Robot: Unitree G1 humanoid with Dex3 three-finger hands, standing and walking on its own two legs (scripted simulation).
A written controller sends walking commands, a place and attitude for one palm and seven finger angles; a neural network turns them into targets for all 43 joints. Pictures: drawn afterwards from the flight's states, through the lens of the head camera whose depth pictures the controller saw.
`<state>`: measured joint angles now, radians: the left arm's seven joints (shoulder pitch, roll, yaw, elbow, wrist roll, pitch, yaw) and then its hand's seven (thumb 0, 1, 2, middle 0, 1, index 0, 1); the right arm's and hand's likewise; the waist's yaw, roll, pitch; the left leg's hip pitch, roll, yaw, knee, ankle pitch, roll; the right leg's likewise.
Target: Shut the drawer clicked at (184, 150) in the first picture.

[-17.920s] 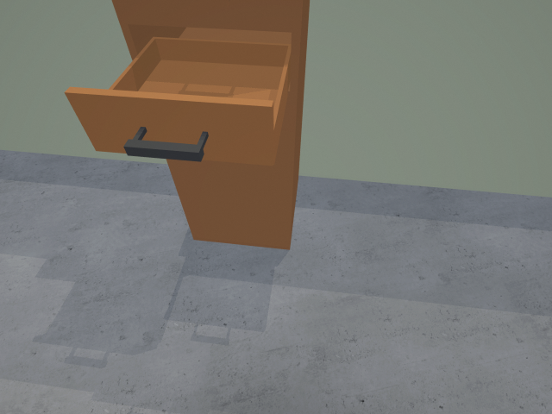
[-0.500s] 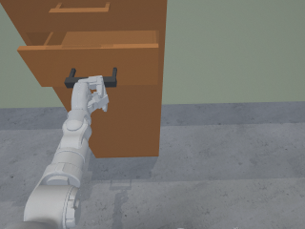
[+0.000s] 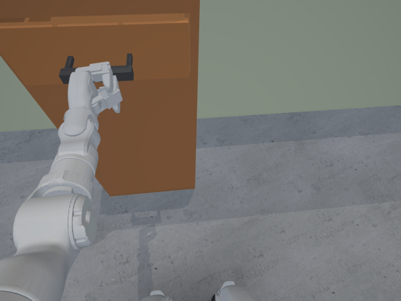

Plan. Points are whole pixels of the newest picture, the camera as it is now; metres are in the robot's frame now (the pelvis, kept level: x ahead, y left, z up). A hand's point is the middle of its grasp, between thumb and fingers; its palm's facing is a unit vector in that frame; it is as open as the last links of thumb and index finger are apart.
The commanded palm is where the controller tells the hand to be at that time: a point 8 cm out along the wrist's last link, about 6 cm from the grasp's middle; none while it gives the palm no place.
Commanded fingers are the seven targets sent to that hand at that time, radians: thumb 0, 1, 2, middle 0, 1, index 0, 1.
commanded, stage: push the drawer shut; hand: left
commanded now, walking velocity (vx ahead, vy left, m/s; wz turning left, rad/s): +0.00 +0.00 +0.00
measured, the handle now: (99, 67) +0.58 +0.17 +0.11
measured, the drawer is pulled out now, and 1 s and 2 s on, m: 0.03 0.00 0.00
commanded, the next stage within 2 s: pull the fist back off the drawer in 0.46 s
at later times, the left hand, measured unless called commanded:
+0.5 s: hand (114, 81) +0.53 +0.13 +0.11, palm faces +0.03 -1.00 -0.02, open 3.2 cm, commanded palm +0.55 +0.17 +0.11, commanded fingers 0.00 0.90 0.90 -1.40 -1.60 -1.40 -1.60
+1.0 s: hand (120, 83) +0.53 +0.12 +0.11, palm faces +0.03 -1.00 -0.02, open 3.1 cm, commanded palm +0.50 +0.17 +0.11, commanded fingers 0.00 0.90 0.90 -1.40 -1.60 -1.40 -1.60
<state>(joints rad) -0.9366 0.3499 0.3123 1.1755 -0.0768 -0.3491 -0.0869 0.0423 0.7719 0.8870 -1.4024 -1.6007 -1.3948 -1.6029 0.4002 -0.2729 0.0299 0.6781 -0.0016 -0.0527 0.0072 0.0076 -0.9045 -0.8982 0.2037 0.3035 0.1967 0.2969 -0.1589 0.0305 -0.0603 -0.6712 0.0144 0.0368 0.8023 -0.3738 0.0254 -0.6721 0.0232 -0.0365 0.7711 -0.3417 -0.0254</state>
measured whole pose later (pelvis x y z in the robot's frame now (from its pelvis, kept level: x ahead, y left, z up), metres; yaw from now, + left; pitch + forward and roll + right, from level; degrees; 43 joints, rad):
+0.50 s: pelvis +0.00 +0.01 -0.01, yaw +1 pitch +17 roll -2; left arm -1.08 0.40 0.33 1.31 -0.02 -0.36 -0.04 0.03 0.65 0.91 -1.40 -1.60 -1.39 -1.60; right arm 0.44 -0.27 0.04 0.69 -0.03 -0.02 0.03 0.01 -0.90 -0.90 0.20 0.30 0.20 0.30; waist -0.20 0.04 -0.08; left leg -0.77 0.01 0.01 0.86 -0.39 0.03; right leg -0.75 0.02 -0.06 0.80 -0.35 -0.02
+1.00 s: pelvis +0.00 +0.01 -0.01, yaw +0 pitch +17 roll -2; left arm -1.06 0.39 0.32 1.28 -0.03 -0.36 -0.01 0.02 0.79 0.94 -1.40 -1.60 -1.39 -1.60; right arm 0.46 -0.28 0.04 0.67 -0.04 -0.02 0.04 0.01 -0.90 -0.90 0.20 0.30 0.20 0.30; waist -0.21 0.04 -0.08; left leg -0.78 0.01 0.02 0.86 -0.38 0.03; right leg -0.76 0.02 -0.05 0.80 -0.34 -0.02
